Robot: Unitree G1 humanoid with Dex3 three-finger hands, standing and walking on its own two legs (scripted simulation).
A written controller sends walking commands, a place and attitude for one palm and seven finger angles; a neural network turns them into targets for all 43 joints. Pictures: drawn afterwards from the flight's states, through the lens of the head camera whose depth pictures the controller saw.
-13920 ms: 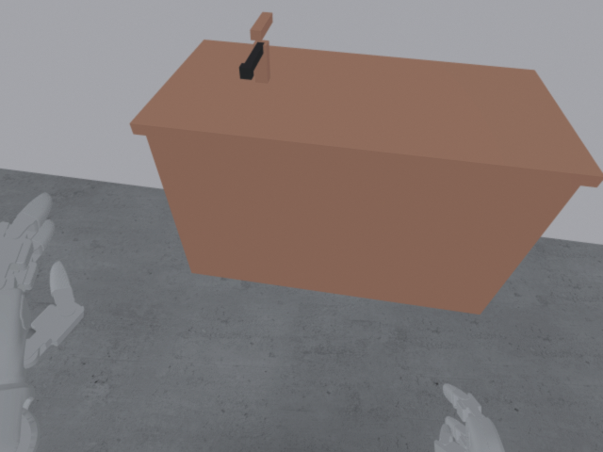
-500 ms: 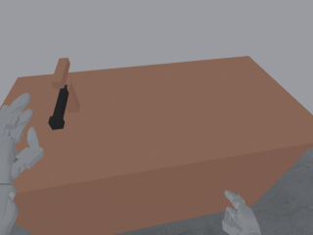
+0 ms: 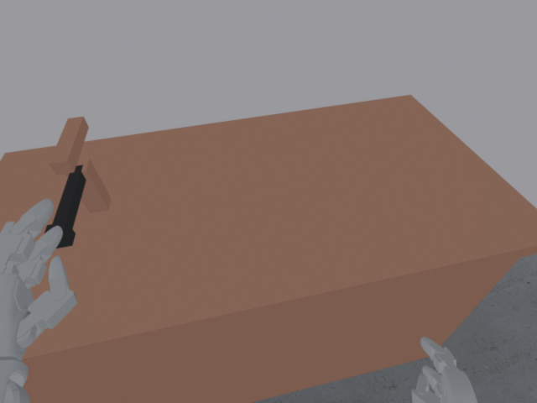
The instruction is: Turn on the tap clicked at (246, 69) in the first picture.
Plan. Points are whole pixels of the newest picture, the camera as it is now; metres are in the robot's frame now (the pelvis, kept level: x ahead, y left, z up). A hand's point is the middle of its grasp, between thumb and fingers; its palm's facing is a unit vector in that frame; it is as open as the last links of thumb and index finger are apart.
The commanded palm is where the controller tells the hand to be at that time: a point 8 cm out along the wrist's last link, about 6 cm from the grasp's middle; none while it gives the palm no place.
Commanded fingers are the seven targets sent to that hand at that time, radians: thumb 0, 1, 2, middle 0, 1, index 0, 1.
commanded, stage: turn the palm inward beside the body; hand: left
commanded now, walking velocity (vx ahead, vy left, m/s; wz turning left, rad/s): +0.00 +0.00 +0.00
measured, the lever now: (59, 235) +0.30 +0.36 +0.11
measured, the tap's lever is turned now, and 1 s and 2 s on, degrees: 0 0 0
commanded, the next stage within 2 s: reach beside the lever's end, fingers flat in 1.18 s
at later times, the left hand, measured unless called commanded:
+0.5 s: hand (58, 305) +0.18 +0.26 +0.15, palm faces +0.45 -0.87 -0.18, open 7.5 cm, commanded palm +0.12 +0.30 +0.16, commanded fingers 0.00 0.90 0.90 -0.20 -0.30 -0.20 -0.30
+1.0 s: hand (65, 307) +0.17 +0.25 +0.15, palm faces +0.48 -0.87 -0.13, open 7.5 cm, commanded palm +0.12 +0.29 +0.16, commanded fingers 0.00 0.90 0.90 -0.20 -0.30 -0.20 -0.30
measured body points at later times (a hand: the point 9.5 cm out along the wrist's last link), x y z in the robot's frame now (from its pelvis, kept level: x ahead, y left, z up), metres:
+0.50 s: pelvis -0.01 +0.02 +0.00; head -0.02 +0.01 +0.45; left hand +0.15 +0.30 +0.16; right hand +0.20 -0.18 -0.06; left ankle -0.01 +0.15 -0.72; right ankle +0.00 -0.07 -0.72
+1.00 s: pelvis -0.01 +0.02 +0.01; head -0.03 +0.00 +0.46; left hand +0.14 +0.29 +0.16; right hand +0.20 -0.19 -0.06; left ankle -0.01 +0.15 -0.72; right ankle +0.00 -0.07 -0.72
